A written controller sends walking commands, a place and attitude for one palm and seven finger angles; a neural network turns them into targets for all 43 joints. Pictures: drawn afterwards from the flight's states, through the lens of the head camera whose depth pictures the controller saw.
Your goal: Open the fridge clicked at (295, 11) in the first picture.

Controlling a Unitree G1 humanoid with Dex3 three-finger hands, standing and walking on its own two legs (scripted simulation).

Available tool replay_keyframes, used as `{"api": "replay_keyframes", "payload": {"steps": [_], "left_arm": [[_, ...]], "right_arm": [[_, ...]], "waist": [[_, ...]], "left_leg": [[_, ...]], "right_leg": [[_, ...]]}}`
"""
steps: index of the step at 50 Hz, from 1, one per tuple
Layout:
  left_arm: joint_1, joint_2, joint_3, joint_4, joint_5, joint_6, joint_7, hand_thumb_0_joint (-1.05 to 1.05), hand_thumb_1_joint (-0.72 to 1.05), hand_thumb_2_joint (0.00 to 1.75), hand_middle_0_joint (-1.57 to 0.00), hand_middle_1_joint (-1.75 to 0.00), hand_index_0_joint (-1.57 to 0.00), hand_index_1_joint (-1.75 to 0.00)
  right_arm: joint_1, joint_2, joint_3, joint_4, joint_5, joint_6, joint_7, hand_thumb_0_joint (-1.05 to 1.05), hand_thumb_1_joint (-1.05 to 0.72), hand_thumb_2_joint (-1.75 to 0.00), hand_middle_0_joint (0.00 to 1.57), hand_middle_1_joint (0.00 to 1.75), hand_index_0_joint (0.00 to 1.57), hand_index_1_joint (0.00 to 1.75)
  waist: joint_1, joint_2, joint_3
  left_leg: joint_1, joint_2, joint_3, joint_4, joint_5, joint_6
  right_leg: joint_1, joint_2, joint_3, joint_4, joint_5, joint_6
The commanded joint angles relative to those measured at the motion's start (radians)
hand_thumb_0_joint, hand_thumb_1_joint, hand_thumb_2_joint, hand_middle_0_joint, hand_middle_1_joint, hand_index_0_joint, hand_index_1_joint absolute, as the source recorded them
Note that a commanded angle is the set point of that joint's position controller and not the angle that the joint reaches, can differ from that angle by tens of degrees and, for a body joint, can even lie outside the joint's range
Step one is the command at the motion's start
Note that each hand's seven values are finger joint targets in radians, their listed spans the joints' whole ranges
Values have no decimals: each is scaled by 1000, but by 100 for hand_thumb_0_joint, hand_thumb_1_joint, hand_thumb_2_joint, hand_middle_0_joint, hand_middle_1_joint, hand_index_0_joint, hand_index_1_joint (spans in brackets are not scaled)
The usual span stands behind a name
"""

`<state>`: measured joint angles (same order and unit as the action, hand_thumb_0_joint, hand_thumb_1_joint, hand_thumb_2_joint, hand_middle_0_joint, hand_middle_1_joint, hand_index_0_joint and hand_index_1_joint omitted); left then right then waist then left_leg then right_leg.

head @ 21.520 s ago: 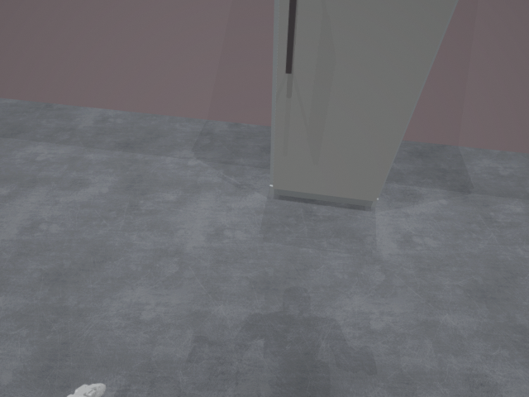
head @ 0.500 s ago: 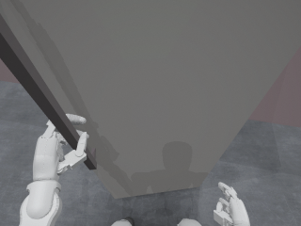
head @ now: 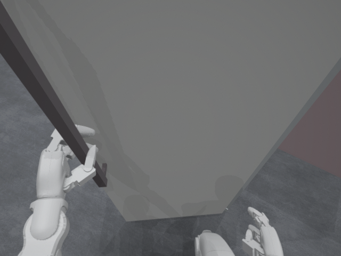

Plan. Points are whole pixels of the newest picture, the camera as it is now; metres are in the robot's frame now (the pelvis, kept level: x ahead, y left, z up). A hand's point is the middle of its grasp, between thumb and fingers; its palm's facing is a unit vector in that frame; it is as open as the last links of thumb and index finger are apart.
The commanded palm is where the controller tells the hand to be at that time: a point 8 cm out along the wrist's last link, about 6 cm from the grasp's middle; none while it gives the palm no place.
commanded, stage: walk backward, drawing the door open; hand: left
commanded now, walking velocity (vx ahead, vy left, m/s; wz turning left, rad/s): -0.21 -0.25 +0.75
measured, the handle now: (69, 118) +0.31 +0.19 +0.19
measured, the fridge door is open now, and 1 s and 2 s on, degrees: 38 81 71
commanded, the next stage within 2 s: stop walking and hold the door back in 0.70 s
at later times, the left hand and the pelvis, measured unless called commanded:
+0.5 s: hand out of the picture +0.09 +0.08 +0.11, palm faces +0.54 -0.80 -0.25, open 6.3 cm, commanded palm +0.03 +0.11 +0.11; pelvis -0.07 -0.18 -0.02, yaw +22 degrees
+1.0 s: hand out of the picture +0.00 -0.03 +0.11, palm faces +0.81 -0.46 -0.37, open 6.2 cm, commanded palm -0.03 +0.02 +0.10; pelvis -0.07 -0.38 +0.00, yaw +42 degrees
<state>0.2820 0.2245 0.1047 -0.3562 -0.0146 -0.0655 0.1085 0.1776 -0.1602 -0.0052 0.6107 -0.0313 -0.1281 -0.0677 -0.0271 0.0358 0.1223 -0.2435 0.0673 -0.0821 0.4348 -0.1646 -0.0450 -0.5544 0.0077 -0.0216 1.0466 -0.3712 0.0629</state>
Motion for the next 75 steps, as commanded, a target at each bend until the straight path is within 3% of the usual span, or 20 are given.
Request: {"api": "replay_keyframes", "payload": {"steps": [1, 6, 9, 12, 22, 23, 24, 25, 31, 38, 41, 42, 46, 53, 62, 68, 70, 71, 72, 75], "left_arm": [[-81, 105, 80, -309, -8, -88, 11, 0, 90, 90, -45, -140, -45, -140], [-55, 162, 152, -338, -11, -102, 24, 0, 90, 90, -45, -140, -45, -140], [-60, 284, 269, -331, -4, -89, 37, 0, 90, 90, -45, -140, -45, -140], [-36, 204, 203, -281, -3, -111, 6, 0, 90, 90, -45, -140, -45, -140], [7, 179, 160, -381, -18, -123, 22, 0, 90, 90, -45, -140, -45, -140], [-19, 178, 146, -383, -21, -133, 22, 0, 90, 90, -45, -140, -45, -140], [-25, 181, 136, -390, -21, -151, 25, 0, 90, 90, -45, -140, -45, -140], [-8, 187, 140, -377, 8, -172, 14, 0, 90, 90, -45, -140, -45, -140], [-27, 138, 115, -335, 3, -120, 0, 0, 90, 90, -45, -140, -45, -140], [-12, 188, 186, -316, -25, -123, 17, 0, 90, 90, -45, -140, -45, -140], [-91, 322, 305, -180, -9, -104, 39, 0, 90, 90, -45, -140, -45, -140], [-155, 289, 281, -112, -12, -94, 44, 0, 90, 90, -45, -140, -45, -140], [-435, 341, 301, 241, -22, -117, 63, 0, 90, 90, -45, -140, -45, -140], [-842, 377, 254, 531, -45, -180, 38, 0, 90, 90, -45, -140, -45, -140], [-1198, 523, 310, 802, -7, -223, 29, 0, 90, 90, -45, -140, -45, -140], [-1416, 594, 298, 945, 24, -242, 0, 0, 90, 90, -45, -140, -45, -140], [-1470, 555, 271, 979, 5, -259, -24, 0, 90, 90, -45, -140, -45, -140], [-1549, 594, 317, 983, -2, -235, -11, 0, 90, 90, -45, -140, -45, -140], [-1498, 592, 316, 1073, 3, -218, -21, 0, 90, 90, -45, -140, -45, -140], [-1556, 619, 270, 1201, 32, -213, -36, 0, 90, 90, -45, -140, -45, -140]], "right_arm": [[-69, -147, -46, -145, 24, -56, -12, 0, -90, -90, 20, 30, 20, 30], [-88, -120, -46, -138, 13, -60, -8, 0, -90, -90, 20, 30, 20, 30], [-95, -88, -67, -120, 11, -52, -12, 0, -90, -90, 20, 30, 20, 30], [-109, -63, -37, -116, -8, -36, -34, 0, -90, -90, 20, 30, 20, 30], [42, -103, -33, -178, -12, -31, -57, 0, -90, -90, 20, 30, 20, 30], [67, -122, -40, -187, -8, -31, -55, 0, -90, -90, 20, 30, 20, 30], [37, -174, -55, -203, -9, -37, -48, 0, -90, -90, 20, 30, 20, 30], [4, -161, -43, -172, -28, -45, -30, 0, -90, -90, 20, 30, 20, 30], [-32, -157, -54, -122, 13, -60, -1, 0, -90, -90, 20, 30, 20, 30], [-55, -145, -55, -128, 16, -72, 5, 0, -90, -90, 20, 30, 20, 30], [-68, -100, -49, -115, 19, -43, -6, 0, -90, -90, 20, 30, 20, 30], [-51, -134, -80, -101, 14, -46, -19, 0, -90, -90, 20, 30, 20, 30], [-88, -146, -33, -58, 21, 0, -49, 0, -90, -90, 20, 30, 20, 30], [-91, -225, -55, -53, 41, 50, -17, 0, -90, -90, 20, 30, 20, 30], [-25, -236, -63, -33, 43, 42, -1, 0, -90, -90, 20, 30, 20, 30], [95, -256, -76, 20, 43, 30, -5, 0, -90, -90, 20, 30, 20, 30], [95, -294, -58, -21, 24, 13, -14, 0, -90, -90, 20, 30, 20, 30], [40, -289, -56, -43, 31, -5, -12, 0, -90, -90, 20, 30, 20, 30], [-11, -288, -81, -26, 53, 9, -18, 0, -90, -90, 20, 30, 20, 30], [59, -283, -47, 26, 71, 39, -32, 0, -90, -90, 20, 30, 20, 30]], "waist": [[13, 279, -182], [41, 151, -210], [59, -333, -291], [38, -158, -251], [-2, -37, -355], [-36, 69, -341], [-11, 337, -306], [18, 267, -284], [27, 223, -180], [34, 207, -219], [40, -311, -278], [39, -347, -311], [23, -149, -282], [45, -232, -242], [46, -175, -357], [-33, -129, -421], [-68, 393, -334], [2, 381, -298], [66, 193, -294], [19, 109, -219]], "left_leg": [[-149, 172, -133, -221, -202, 162], [-260, 31, -110, -10, -329, 86], [-294, -147, 52, 884, -465, -5], [-337, -64, 105, 912, -357, -31], [67, -48, 199, -25, -155, 35], [264, 54, 50, -120, 37, 86], [446, 372, -383, -150, 505, 226], [388, 513, -528, -154, 650, 316], [37, 196, -90, -131, 223, 142], [-143, 79, -130, -46, -161, 102], [-301, -123, 108, 618, -397, -6], [-309, -116, -3, 820, -410, 2], [-355, -69, -7, 847, -205, -13], [-330, -91, 53, 640, -151, 14], [-237, -107, 162, 430, -246, 46], [271, -116, 264, -26, -319, 109], [289, 165, -100, -292, -411, 231], [63, 373, -380, -296, -426, 330], [-59, 342, -327, -281, -418, 331], [99, 228, -252, -217, -457, 297]], "right_leg": [[245, 1, -16, -146, 26, 14], [481, 23, -38, -650, 47, 2], [231, -417, 435, -866, -18, -218], [397, -297, 67, -690, 396, -232], [415, -239, -66, -485, 554, -153], [198, -183, -109, -275, 443, -63], [-138, -52, -110, -25, -55, 35], [-181, -52, 40, 152, -212, 30], [99, -24, 5, -84, 34, 15], [444, 47, -69, -631, 100, 30], [390, -365, 299, -801, 221, -143], [372, -411, 421, -802, 255, -126], [472, -341, 183, -657, 498, -120], [515, -351, 211, -854, 34, 20], [556, -344, 222, -968, -314, -49], [329, -198, 16, -871, -124, 22], [124, 24, -125, -205, -95, 39], [65, 22, 70, 235, -147, -36], [67, -6, 131, 354, -76, -61], [-180, -64, 54, 218, 19, -29]]}}
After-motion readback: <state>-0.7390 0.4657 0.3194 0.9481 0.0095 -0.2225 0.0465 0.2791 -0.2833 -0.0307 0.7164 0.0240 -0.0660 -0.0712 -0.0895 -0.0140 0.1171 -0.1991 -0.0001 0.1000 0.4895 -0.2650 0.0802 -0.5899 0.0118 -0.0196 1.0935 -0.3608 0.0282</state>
